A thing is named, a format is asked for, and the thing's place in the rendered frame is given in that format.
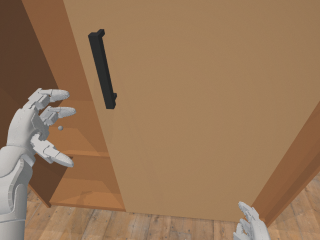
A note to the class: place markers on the handle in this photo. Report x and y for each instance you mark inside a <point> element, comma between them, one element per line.
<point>100,60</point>

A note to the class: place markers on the robot right hand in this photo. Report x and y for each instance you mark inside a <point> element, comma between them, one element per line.
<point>255,228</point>

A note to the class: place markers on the left robot forearm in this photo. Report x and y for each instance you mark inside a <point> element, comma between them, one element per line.
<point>16,164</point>

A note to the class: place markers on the wardrobe door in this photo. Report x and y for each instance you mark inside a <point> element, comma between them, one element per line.
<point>302,151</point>
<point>210,96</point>

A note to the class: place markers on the robot left hand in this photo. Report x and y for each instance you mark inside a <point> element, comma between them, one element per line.
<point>26,123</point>

